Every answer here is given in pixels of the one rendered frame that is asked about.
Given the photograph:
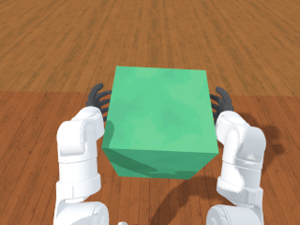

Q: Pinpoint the carton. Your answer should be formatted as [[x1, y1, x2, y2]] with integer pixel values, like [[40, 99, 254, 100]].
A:
[[101, 66, 219, 180]]

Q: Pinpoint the robot right hand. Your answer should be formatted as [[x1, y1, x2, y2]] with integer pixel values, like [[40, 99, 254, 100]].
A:
[[209, 86, 234, 126]]

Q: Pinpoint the robot left hand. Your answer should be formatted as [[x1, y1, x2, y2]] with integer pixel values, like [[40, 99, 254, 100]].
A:
[[85, 82, 112, 122]]

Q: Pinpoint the left robot forearm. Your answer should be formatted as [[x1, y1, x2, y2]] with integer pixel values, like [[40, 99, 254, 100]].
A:
[[53, 106, 105, 225]]

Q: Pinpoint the left robot upper arm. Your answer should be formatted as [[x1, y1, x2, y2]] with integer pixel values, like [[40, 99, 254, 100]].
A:
[[54, 202, 109, 225]]

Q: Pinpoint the right robot forearm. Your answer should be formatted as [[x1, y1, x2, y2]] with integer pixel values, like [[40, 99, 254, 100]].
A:
[[215, 111, 266, 225]]

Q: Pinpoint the right robot upper arm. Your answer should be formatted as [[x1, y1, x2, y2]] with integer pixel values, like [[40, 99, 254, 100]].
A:
[[206, 204, 262, 225]]

